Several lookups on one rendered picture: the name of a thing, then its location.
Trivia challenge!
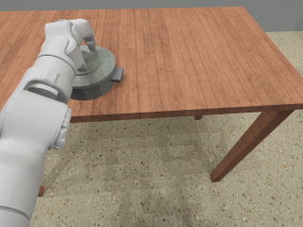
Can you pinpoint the robot left forearm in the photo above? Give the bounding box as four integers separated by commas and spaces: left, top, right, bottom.
0, 19, 83, 137

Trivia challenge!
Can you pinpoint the left robot hand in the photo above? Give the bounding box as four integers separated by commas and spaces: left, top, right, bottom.
69, 18, 97, 73

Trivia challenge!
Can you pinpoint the table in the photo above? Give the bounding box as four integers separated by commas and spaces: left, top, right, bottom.
0, 7, 303, 197

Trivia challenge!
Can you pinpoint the left robot upper arm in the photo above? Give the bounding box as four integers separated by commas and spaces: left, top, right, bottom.
0, 90, 72, 227

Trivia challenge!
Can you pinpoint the knob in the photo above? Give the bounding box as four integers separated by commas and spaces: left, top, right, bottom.
81, 50, 90, 63

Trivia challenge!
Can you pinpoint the lid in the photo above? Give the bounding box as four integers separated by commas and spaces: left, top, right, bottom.
72, 45, 116, 89

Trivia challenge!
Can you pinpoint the pot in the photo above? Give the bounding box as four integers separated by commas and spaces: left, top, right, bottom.
70, 67, 124, 100

